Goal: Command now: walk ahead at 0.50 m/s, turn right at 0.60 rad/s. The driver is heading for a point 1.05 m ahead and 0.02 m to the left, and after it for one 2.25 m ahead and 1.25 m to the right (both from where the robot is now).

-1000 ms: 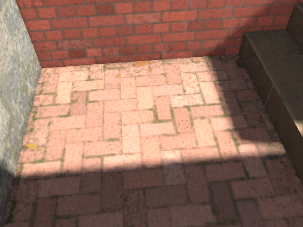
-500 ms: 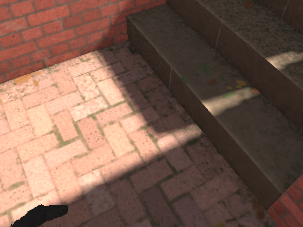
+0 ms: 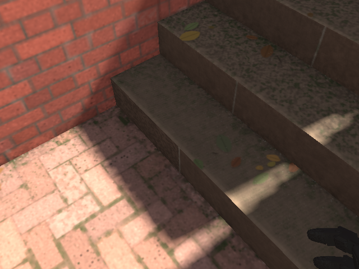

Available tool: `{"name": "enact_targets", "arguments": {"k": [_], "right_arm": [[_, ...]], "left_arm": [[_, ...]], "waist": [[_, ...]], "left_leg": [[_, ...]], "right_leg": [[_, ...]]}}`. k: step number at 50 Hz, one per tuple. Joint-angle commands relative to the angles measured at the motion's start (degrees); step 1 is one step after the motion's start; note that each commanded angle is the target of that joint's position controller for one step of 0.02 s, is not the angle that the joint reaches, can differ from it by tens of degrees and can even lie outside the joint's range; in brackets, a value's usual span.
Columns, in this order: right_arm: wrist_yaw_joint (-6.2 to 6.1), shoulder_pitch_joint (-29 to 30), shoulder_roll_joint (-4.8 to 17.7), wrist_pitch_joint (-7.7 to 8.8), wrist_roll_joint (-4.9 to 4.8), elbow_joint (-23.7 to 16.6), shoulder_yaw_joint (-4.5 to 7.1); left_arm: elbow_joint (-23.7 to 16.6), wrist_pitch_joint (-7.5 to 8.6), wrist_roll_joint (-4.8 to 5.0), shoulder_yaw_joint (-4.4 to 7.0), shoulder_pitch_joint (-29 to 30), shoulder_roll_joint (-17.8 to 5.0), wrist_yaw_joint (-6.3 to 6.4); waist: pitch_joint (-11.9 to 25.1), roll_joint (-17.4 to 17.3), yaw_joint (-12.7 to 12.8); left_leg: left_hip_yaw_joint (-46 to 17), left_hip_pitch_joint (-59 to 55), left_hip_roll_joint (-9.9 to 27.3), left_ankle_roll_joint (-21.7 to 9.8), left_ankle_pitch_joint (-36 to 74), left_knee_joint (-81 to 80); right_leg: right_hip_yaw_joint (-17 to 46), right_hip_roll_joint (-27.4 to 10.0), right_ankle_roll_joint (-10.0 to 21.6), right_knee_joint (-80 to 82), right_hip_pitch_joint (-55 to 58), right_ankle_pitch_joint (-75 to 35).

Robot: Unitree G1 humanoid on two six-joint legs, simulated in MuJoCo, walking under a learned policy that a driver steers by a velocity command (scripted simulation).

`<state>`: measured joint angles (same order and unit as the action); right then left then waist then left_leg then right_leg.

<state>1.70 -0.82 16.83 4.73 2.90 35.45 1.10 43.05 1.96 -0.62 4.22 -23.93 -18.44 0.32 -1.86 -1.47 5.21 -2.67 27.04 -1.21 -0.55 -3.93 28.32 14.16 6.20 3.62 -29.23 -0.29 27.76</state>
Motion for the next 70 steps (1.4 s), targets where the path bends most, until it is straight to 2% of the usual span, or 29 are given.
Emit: {"name": "enact_targets", "arguments": {"k": [1,2,4,6,10,18,22,23,24,25,26,28,31,36,41,44,45,46,47,48,49,52,56,60,62,64,67,68,70], "right_arm": [[-2.00,-21.7,16.2,-0.87,2.53,0.1,5.03],[-1.68,-19.1,13.6,-1.81,0.50,0.1,4.80],[-1.48,-13.8,6.0,-1.85,-0.18,0.4,2.92],[-1.42,-14.3,4.0,-1.15,-0.41,2.7,2.16],[-0.69,-18.0,4.1,1.01,-1.27,6.1,2.38],[-0.69,-23.0,5.2,1.11,-2.25,12.3,2.42],[-1.36,-22.9,6.1,0.79,-3.16,14.2,2.20],[-1.67,-22.3,4.7,0.93,-3.51,13.6,1.52],[-1.40,-26.4,-1.6,0.90,-4.03,10.9,-0.11],[-1.52,-27.3,3.9,-0.24,-2.15,13.2,1.36],[-1.13,-23.9,5.0,-0.44,-0.73,12.6,1.84],[-0.76,-19.3,3.7,-0.13,-1.22,11.3,1.40],[-0.25,-21.6,2.6,-2.31,-0.24,13.0,1.17],[0.47,-12.4,-1.1,-3.35,-0.10,10.0,-0.27],[-1.19,-6.4,0.3,-2.63,-2.11,8.2,-0.35],[-2.10,-18.3,1.2,-1.44,-1.13,12.4,0.44],[-2.24,-25.0,4.6,-0.83,0.03,14.3,1.35],[-2.42,-27.9,12.9,-1.09,0.49,14.9,3.09],[-2.16,-28.2,13.6,-2.37,-1.33,15.7,4.19],[-1.54,-23.8,9.7,-3.44,-1.85,14.6,3.38],[-1.00,-20.1,6.0,-3.75,-1.99,14.5,2.37],[-1.21,-20.3,0.2,-2.75,-1.43,17.6,0.37],[-1.36,-26.9,0.1,-1.14,-1.40,23.1,-0.15],[-1.71,-28.0,-0.4,0.11,-1.67,25.0,-1.21],[-2.10,-27.6,0.3,0.42,-2.41,25.1,-1.62],[-4.78,-29.1,0.9,0.11,-3.24,26.3,-1.77],[-5.18,-29.5,3.4,-0.50,-3.78,23.8,-0.43],[-4.99,-27.2,2.7,-0.76,-4.13,22.3,-0.47],[-4.64,-28.2,6.2,-0.58,-4.27,21.6,0.72]], "left_arm": [[-4.8,1.34,1.65,0.73,-5.1,-2.0,-0.71],[-3.7,1.00,-0.62,0.63,-3.7,-4.8,-0.32],[-2.3,0.65,-1.03,1.05,4.1,-6.1,-0.96],[-1.6,0.00,-1.75,0.70,5.2,-4.0,-1.90],[-0.6,-0.40,-2.02,-0.03,7.3,-1.6,-2.47],[-2.4,0.62,-1.61,-2.67,21.0,0.6,-2.64],[3.1,1.96,-2.95,-1.44,7.9,-1.8,-0.45],[4.9,2.30,-3.59,-0.35,0.8,-4.5,0.47],[5.5,2.12,-4.30,1.30,-4.9,-11.8,1.26],[6.3,0.80,-1.02,1.57,-4.2,-11.2,0.63],[6.2,0.65,-0.48,0.81,0.6,-8.9,0.30],[6.2,1.89,-0.22,-0.50,6.9,-3.8,0.47],[7.5,3.33,-0.64,-1.16,7.0,-1.4,0.46],[10.1,4.25,0.06,-0.82,3.2,-2.2,0.48],[10.2,3.42,-0.98,-0.63,2.0,-4.2,-0.04],[10.6,2.84,0.34,-1.28,2.4,-3.0,0.19],[9.5,2.97,0.90,-2.00,3.4,-1.1,0.22],[7.5,3.15,1.10,-3.90,-0.9,6.1,0.17],[11.0,1.89,-0.42,-2.31,-4.5,1.1,1.02],[10.3,1.50,-2.11,-2.04,-0.3,1.0,0.71],[8.7,1.59,-2.40,-2.01,3.7,2.1,0.41],[5.5,0.45,-1.69,-3.02,6.8,6.4,-0.07],[-0.5,-0.95,-0.78,-5.24,14.6,11.5,1.29],[-8.1,-0.64,-0.61,-6.57,24.3,12.4,2.68],[-11.1,-0.88,-0.40,-7.91,28.7,13.3,2.37],[-13.5,-1.48,-0.77,-8.49,31.0,14.1,1.72],[-11.6,-1.52,-0.73,-8.47,29.5,12.7,1.66],[-9.4,-1.18,0.15,-8.78,25.0,14.5,1.73],[-5.2,-1.12,1.94,-6.86,14.7,11.2,2.30]], "waist": [[21.4,-14.6,-8.8],[19.6,-15.7,-8.1],[6.9,-2.7,-7.1],[3.4,-4.6,-6.0],[2.1,-4.3,-5.8],[-1.2,-4.8,-8.1],[4.4,-1.8,-1.8],[7.9,0.3,1.7],[13.7,14.0,0.4],[13.9,9.5,1.2],[4.9,5.2,-1.2],[-1.2,6.8,-4.5],[1.5,5.1,-7.2],[0.8,5.6,-6.2],[1.0,8.2,-3.9],[6.8,4.3,-9.9],[8.2,0.4,-12.6],[10.5,-15.7,-9.6],[12.1,-10.3,-10.3],[5.9,-4.6,-9.6],[1.0,-3.8,-8.3],[-1.4,-2.2,-5.4],[-1.8,-3.8,-5.8],[-4.9,0.4,-3.9],[-5.0,4.2,-3.5],[-5.0,2.7,-3.9],[-0.2,5.1,-5.5],[4.9,2.2,-3.5],[14.7,-11.5,0.1]], "left_leg": [[-30.6,-45.7,23.4,-10.6,-19.7,-4.7],[-42.0,-42.0,25.6,-11.1,-24.5,-11.3],[-25.1,-27.5,19.9,-8.6,-17.2,-12.3],[-15.1,-21.3,15.5,-7.7,-4.9,-14.0],[-8.1,-21.5,14.8,-9.7,8.8,-15.5],[1.1,-19.3,12.0,-7.9,16.7,-16.4],[3.7,-19.4,10.1,-6.6,32.6,1.2],[4.9,-12.8,8.1,-4.9,22.9,12.0],[9.0,1.4,1.3,-2.1,-12.6,33.6],[3.5,7.3,-1.0,-1.6,-25.8,42.0],[0.5,11.0,1.8,-2.0,-22.3,45.2],[0.8,8.0,5.6,-2.2,-15.3,38.6],[2.9,2.7,5.0,0.3,-13.5,38.9],[5.7,1.4,5.5,1.7,-9.6,21.8],[7.8,-4.3,2.9,-1.0,-6.2,7.5],[10.3,-19.7,-0.2,-3.5,-3.5,-2.7],[3.2,-29.0,5.4,-4.0,-2.6,-6.7],[-20.7,-38.8,23.0,-9.4,8.3,-11.2],[-26.9,-34.5,24.4,-15.5,-5.3,-13.9],[-22.4,-27.7,21.8,-16.4,-21.0,-15.8],[-18.2,-21.8,19.2,-15.4,-26.9,-16.7],[-10.5,-14.8,13.7,-12.1,-25.0,-16.4],[-11.8,-15.9,15.5,-14.0,-26.7,-16.3],[-12.8,-16.1,17.8,-12.4,-24.5,-17.9],[-7.8,-12.7,14.1,-10.1,-25.0,-21.1],[-8.6,-13.5,14.4,-12.6,-14.3,-25.5],[1.7,-23.6,14.1,-12.9,27.1,-26.3],[7.3,-20.1,11.7,-12.2,54.1,-20.8],[7.8,-27.2,14.7,-12.9,95.1,-4.5]], "right_leg": [[-5.1,2.0,-0.2,-37.1,-28.5,-10.6],[-5.9,0.4,0.2,-43.0,-35.9,2.5],[-6.3,-4.2,0.3,-42.2,-33.7,-7.6],[-6.9,-6.0,-0.3,-37.1,-30.3,-9.5],[-7.0,-4.8,-1.1,-30.6,-30.8,-10.9],[-16.7,-6.6,-1.8,-7.2,-23.5,-19.9],[-18.2,-2.3,1.6,1.1,-5.6,-19.1],[-11.6,-8.4,3.4,3.3,4.2,-19.6],[13.3,-27.6,10.9,6.9,15.6,-25.8],[23.4,-30.6,15.7,12.3,11.7,-22.3],[16.4,-27.4,15.3,13.9,5.6,-13.7],[4.7,-20.8,11.2,18.5,-4.3,-20.5],[-3.9,-18.2,10.0,17.4,-6.1,-42.9],[-9.9,-16.1,7.2,17.1,-8.1,-43.3],[-8.9,-18.1,5.9,14.0,-5.5,-51.4],[-12.4,-13.9,4.7,-3.2,-5.3,-56.7],[-13.9,-10.7,3.1,-14.8,-13.9,-42.4],[-19.5,-2.0,-0.3,-33.5,-30.6,-5.4],[-14.9,-2.6,-0.4,-50.4,-34.0,1.3],[-14.4,-4.6,-0.1,-62.5,-39.7,-0.4],[-14.9,-5.8,0.5,-69.4,-44.3,-2.2],[-16.5,-7.0,0.7,-80.4,-52.2,-4.4],[-16.7,-6.0,1.3,-100.2,-69.9,-1.1],[-13.4,-7.4,2.4,-105.4,-82.1,1.4],[-17.9,-8.7,2.2,-90.7,-78.2,-1.1],[-18.3,-9.8,1.5,-82.6,-73.9,-1.0],[-24.9,-10.3,2.7,-61.3,-58.9,2.6],[-27.2,-6.5,3.7,-52.5,-43.2,4.1],[-28.6,0.6,4.1,-45.4,-29.8,7.7]]}}
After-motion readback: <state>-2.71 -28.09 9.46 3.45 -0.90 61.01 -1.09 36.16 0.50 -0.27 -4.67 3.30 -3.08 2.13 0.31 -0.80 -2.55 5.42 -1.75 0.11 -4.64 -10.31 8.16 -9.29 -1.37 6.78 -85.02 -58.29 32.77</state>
